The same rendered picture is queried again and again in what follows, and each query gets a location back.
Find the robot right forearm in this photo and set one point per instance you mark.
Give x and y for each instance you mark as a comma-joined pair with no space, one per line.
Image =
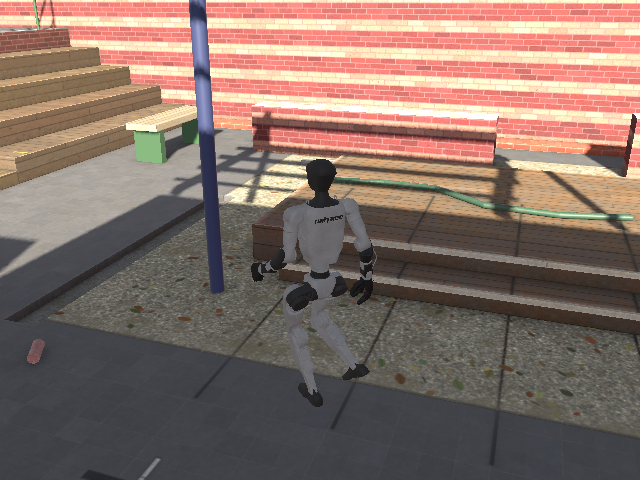
366,265

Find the right robot thigh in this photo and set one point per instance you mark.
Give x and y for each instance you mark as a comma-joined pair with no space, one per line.
319,319

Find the left robot upper arm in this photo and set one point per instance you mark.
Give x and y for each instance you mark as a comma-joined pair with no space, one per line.
292,217

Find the right robot upper arm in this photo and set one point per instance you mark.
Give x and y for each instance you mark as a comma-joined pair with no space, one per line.
362,241

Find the robot left shin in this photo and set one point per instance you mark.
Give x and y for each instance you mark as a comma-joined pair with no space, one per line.
303,359

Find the left robot hand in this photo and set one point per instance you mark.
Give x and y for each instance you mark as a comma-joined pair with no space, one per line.
255,274

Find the robot left forearm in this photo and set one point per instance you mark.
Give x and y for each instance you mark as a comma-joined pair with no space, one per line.
274,264

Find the right robot hand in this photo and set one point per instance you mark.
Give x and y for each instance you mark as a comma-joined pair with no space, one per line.
359,286

